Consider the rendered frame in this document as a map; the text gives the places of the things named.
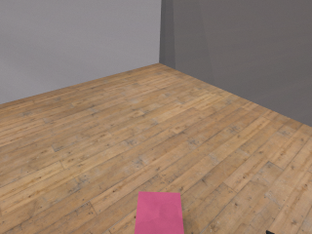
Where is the carton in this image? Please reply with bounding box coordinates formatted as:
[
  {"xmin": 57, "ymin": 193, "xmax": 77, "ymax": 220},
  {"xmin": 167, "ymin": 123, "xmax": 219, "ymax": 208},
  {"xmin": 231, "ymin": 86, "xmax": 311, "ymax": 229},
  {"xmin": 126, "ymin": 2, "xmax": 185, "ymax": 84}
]
[{"xmin": 135, "ymin": 191, "xmax": 184, "ymax": 234}]

